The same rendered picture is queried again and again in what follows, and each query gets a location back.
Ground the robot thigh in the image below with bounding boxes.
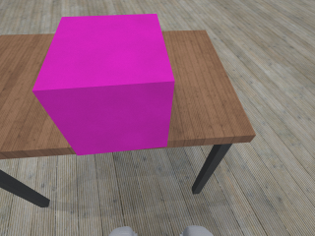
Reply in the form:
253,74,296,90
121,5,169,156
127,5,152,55
108,226,138,236
179,225,214,236

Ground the robot left thigh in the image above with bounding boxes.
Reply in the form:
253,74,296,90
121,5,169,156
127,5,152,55
108,226,138,236

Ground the robot right thigh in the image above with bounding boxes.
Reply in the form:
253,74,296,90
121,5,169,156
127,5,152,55
179,225,214,236

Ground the carton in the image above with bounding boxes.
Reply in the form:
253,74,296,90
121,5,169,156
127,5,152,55
32,14,175,156

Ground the table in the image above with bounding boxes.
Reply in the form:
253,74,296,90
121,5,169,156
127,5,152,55
0,29,256,207

